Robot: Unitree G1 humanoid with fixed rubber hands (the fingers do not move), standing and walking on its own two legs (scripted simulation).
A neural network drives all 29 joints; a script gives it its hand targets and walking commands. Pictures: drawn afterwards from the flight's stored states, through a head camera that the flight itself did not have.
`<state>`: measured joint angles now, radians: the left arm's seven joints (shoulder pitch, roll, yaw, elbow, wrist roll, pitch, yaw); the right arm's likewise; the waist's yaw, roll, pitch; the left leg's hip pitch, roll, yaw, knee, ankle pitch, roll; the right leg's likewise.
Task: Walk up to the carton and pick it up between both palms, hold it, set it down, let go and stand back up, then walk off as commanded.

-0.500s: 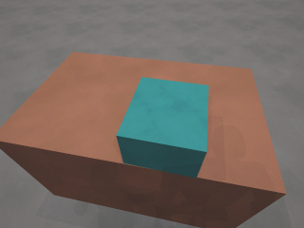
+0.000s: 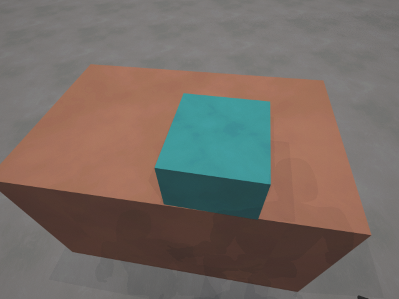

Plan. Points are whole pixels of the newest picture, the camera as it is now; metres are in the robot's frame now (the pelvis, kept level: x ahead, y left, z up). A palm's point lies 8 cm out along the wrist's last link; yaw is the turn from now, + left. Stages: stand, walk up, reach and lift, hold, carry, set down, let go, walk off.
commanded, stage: walk off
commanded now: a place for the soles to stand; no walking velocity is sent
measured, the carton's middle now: (218, 151) +0.50 -0.02 -0.04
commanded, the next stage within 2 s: none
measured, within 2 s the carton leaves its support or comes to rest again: neither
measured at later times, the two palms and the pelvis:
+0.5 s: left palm out of the picture -0.03 +0.38 -0.13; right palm out of the picture -0.03 -0.25 -0.07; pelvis -0.13 +0.06 -0.01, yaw +0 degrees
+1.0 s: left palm out of the picture -0.28 +0.26 -0.11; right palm out of the picture -0.22 -0.38 -0.13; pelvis -0.33 -0.05 -0.03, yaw -3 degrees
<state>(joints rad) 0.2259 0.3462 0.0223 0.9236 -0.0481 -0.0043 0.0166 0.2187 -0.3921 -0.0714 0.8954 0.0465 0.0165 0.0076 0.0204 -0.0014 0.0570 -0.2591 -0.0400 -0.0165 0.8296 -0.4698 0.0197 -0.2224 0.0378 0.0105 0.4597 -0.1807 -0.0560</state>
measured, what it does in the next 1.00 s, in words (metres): walks backwards: left foot, then right foot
